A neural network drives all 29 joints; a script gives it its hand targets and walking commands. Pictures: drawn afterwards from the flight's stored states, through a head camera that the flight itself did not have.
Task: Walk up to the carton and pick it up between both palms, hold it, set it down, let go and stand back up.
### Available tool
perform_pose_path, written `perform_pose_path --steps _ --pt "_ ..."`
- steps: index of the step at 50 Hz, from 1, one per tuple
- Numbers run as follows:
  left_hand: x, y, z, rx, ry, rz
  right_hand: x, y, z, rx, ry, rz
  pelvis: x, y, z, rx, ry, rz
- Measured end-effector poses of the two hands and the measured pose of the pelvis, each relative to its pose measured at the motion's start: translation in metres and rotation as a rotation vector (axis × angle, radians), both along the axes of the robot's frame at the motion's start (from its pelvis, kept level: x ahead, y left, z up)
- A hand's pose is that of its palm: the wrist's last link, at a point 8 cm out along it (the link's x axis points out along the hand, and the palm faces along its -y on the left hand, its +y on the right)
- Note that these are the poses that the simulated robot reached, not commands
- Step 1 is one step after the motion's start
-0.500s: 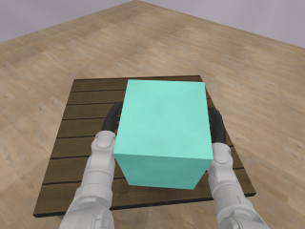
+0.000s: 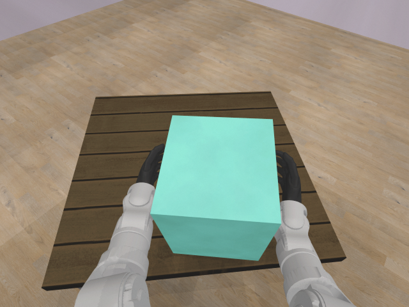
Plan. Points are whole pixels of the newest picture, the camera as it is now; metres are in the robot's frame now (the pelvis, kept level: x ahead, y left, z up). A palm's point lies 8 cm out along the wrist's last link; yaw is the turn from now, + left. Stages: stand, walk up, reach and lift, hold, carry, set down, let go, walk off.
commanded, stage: set down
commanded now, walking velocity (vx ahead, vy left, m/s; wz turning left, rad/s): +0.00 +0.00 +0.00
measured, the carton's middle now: (218, 192) +0.36 -0.03 +0.01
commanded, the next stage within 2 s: none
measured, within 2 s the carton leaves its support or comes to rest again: neither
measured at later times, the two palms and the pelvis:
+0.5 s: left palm (150, 184) +0.40 +0.13 -0.01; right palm (281, 197) +0.35 -0.16 +0.00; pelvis +0.02 +0.00 +0.00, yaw +0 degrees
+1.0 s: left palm (154, 192) +0.40 +0.12 -0.05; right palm (277, 206) +0.35 -0.17 -0.04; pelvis +0.02 +0.00 +0.00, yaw +0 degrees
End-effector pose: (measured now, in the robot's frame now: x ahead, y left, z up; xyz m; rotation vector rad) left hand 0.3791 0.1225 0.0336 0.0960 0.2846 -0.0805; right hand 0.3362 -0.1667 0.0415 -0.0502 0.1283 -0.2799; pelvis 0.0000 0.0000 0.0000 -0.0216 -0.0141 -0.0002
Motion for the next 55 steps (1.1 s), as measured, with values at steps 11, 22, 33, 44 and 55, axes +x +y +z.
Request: perform_pose_path --steps 11,22,33,44,55 --pt "0.009 0.000 -0.021 0.001 0.012 -0.009 0.007 0.001 -0.018 -0.005 0.016 -0.008 0.007 0.000 0.000 0.000 0.063 -0.001" --pt "0.015 0.002 -0.038 0.003 0.028 -0.016 0.012 0.003 -0.034 -0.002 0.035 -0.014 0.014 0.000 -0.001 0.000 0.130 -0.003" --pt "0.018 0.002 -0.055 0.001 0.057 -0.021 0.012 0.003 -0.049 0.004 0.067 -0.023 0.019 0.000 -0.001 0.000 0.185 -0.004" --pt "0.024 -0.001 -0.073 -0.010 0.079 -0.034 0.014 0.001 -0.066 -0.001 0.094 -0.041 0.023 0.001 -0.004 -0.001 0.266 -0.006" --pt "0.020 0.000 -0.094 -0.015 0.099 -0.037 0.009 0.002 -0.084 0.005 0.117 -0.047 0.022 0.002 -0.007 -0.003 0.331 -0.008"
